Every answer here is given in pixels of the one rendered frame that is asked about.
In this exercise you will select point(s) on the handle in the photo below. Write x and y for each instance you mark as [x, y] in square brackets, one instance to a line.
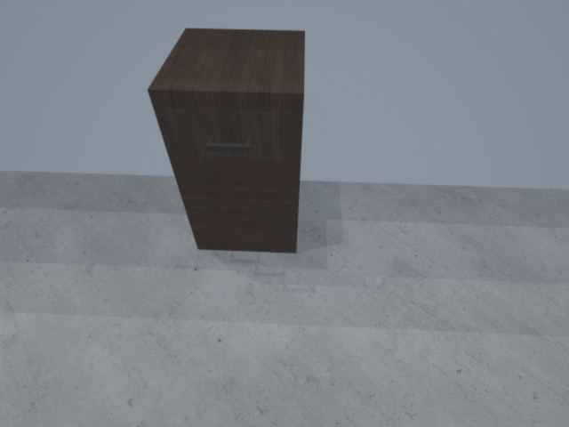
[229, 146]

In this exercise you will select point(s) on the cabinet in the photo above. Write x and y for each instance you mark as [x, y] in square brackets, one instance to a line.
[236, 204]

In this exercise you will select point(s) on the drawer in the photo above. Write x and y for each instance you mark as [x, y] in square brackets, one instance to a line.
[272, 132]

